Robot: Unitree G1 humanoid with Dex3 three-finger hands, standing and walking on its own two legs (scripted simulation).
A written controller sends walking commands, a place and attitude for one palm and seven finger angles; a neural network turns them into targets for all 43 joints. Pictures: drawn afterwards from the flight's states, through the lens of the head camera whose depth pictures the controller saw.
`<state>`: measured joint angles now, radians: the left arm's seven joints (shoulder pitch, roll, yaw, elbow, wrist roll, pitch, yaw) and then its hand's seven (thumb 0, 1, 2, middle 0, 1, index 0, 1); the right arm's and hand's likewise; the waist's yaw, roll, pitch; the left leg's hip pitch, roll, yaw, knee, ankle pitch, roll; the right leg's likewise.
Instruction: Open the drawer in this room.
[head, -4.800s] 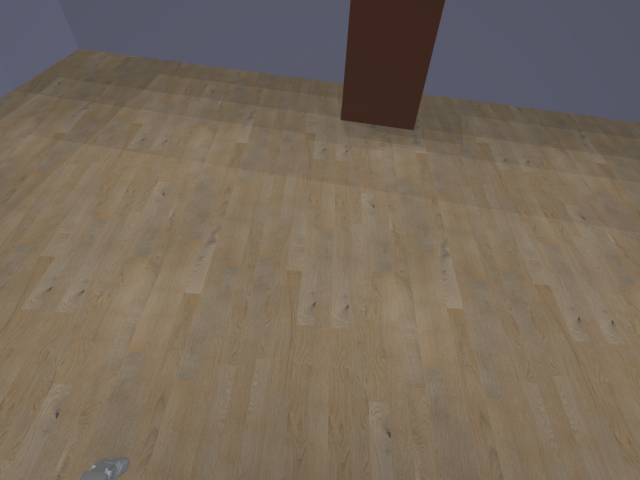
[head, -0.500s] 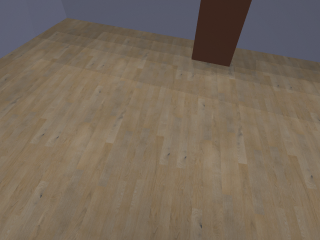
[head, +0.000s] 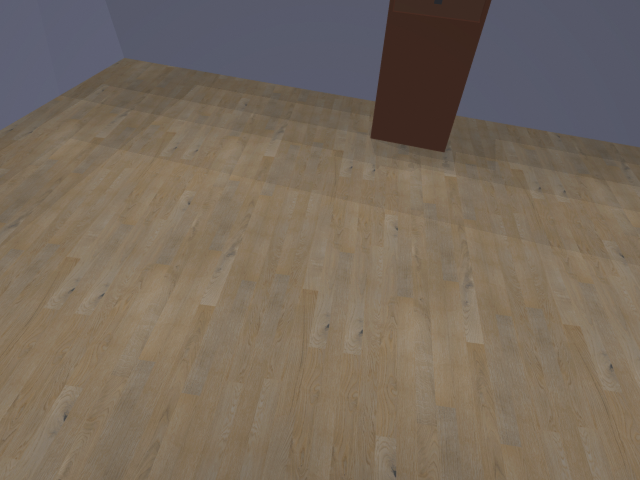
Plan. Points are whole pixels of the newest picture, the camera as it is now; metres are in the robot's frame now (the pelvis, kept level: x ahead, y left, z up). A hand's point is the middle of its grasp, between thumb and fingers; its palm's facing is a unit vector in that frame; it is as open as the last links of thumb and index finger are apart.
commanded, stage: turn or walk to find it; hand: left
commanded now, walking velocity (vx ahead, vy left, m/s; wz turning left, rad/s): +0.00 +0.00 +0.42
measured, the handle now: out of the picture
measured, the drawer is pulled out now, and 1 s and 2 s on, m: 0.00 0.00 0.00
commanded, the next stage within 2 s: stand and wait in 0.02 s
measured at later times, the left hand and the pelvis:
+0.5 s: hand out of the picture +0.04 +0.21 -0.18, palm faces +0.06 -0.97 -0.22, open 7.3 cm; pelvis +0.03 +0.02 +0.00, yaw +1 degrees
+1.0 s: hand out of the picture +0.06 +0.27 -0.15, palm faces +0.03 -0.94 -0.33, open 7.3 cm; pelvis -0.01 +0.02 +0.01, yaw +1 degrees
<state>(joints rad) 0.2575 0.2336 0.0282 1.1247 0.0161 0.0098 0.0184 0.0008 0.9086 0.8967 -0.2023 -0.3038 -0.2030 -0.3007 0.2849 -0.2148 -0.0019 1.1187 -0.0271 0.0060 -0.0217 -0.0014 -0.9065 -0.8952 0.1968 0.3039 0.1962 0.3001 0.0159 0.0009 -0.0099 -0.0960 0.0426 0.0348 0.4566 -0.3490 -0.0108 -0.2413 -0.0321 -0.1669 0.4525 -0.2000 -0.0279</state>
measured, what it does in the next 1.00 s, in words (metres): stands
